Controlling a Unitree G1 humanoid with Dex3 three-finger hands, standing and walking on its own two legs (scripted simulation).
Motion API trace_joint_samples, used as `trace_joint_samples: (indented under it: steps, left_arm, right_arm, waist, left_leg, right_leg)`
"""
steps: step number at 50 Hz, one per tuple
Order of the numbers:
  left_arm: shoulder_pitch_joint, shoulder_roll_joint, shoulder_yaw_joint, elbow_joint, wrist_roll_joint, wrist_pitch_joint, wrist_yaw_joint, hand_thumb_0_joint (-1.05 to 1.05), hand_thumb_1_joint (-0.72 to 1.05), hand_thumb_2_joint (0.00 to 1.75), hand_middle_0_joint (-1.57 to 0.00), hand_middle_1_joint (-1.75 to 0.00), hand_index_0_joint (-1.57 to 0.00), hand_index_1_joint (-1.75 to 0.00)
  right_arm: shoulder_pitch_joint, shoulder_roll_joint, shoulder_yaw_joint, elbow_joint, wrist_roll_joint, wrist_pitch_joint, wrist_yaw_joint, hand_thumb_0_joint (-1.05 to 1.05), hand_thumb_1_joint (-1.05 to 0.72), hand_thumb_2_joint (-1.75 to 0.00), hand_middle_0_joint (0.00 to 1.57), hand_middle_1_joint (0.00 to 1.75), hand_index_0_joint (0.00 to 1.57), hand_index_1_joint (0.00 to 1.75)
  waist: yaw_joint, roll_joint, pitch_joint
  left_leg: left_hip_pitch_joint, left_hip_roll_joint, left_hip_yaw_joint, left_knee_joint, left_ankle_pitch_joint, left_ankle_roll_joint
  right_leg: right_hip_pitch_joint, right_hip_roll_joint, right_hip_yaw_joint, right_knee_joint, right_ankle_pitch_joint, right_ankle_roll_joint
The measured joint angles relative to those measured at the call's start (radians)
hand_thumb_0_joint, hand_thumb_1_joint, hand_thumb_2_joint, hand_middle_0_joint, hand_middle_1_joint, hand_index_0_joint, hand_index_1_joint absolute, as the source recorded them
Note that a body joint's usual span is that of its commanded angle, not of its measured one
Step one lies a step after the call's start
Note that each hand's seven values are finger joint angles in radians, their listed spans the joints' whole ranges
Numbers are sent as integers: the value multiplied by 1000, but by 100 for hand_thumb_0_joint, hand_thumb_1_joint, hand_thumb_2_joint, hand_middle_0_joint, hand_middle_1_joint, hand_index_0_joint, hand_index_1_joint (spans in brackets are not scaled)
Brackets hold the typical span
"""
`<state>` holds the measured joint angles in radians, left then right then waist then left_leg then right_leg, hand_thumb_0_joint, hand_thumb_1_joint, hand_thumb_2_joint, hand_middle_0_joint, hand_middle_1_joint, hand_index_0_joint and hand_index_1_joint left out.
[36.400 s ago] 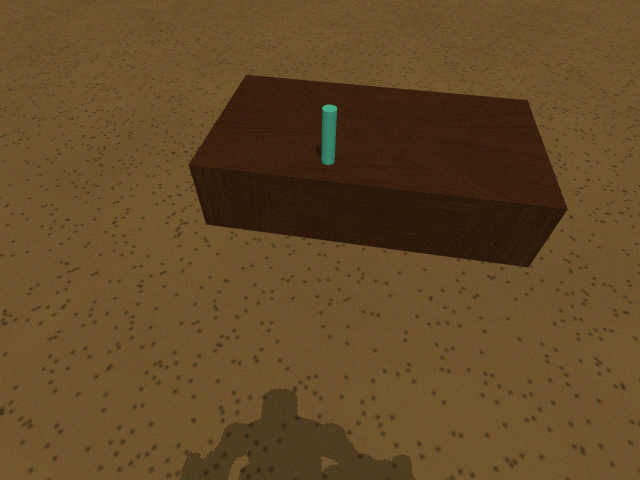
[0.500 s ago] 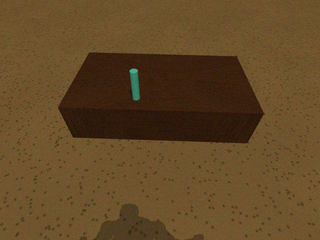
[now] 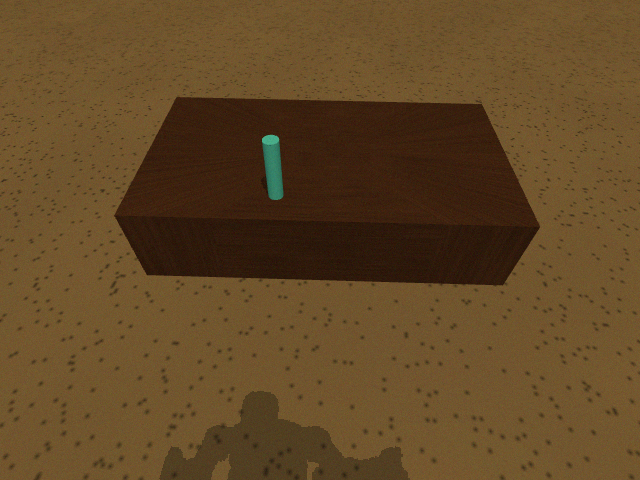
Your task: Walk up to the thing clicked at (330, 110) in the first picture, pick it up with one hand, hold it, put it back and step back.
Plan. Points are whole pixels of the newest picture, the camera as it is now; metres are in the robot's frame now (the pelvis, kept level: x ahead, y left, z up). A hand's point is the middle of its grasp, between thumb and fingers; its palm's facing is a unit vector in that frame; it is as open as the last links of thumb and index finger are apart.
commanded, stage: step back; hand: left
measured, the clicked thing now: (273, 169) +1.07 +0.18 -0.32
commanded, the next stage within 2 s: stand in 0.12 s
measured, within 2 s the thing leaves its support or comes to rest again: neither
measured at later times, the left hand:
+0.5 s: hand out of the picture +0.08 +0.23 -0.14, palm faces -0.03 -0.95 -0.32, open 7.4 cm
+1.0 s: hand out of the picture +0.04 +0.24 -0.14, palm faces -0.02 -0.94 -0.35, open 7.4 cm
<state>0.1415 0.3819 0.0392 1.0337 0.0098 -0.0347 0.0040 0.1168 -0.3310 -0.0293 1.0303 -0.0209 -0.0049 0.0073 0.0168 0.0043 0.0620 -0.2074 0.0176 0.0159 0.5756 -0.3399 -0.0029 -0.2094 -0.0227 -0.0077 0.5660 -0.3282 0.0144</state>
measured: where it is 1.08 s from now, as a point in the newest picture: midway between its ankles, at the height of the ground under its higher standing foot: outside the picture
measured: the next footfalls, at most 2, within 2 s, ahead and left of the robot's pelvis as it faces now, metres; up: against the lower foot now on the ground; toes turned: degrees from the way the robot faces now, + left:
none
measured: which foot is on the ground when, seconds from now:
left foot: down 0.00-1.00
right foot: down 0.00-1.00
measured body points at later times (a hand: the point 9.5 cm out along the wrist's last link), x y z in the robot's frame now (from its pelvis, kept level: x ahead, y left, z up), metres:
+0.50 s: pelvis -0.02 -0.01 +0.02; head -0.01 -0.01 +0.47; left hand +0.08 +0.28 -0.12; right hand +0.07 -0.31 -0.11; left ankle -0.02 +0.12 -0.73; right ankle -0.02 -0.13 -0.73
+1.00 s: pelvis -0.02 -0.02 +0.02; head -0.01 -0.02 +0.47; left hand +0.04 +0.29 -0.11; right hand +0.04 -0.31 -0.12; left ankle -0.02 +0.12 -0.73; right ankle -0.02 -0.13 -0.73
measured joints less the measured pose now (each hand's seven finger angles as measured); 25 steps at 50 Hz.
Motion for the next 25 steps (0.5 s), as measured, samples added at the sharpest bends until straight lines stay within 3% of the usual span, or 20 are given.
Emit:
trace_joint_samples:
  steps: [12,25]
  left_arm:
    - [-91,-14,-21,21,-9,16,4,1,91,90,-20,-30,-20,-30]
    - [-83,-43,-38,94,-2,21,-14,1,90,90,-20,-30,-21,-30]
  right_arm:
    - [-56,-7,11,36,13,-12,-5,0,-91,-90,21,30,21,30]
    - [-51,-15,19,93,13,-3,3,0,-91,-90,21,30,21,30]
  waist:
    - [-13,-3,20]
    - [-23,-10,17]
  left_leg:
    - [67,-7,11,-110,57,0]
    - [114,9,2,-245,155,-18]
  right_leg:
    - [51,-6,9,-83,45,4]
    - [101,12,-2,-220,142,-10]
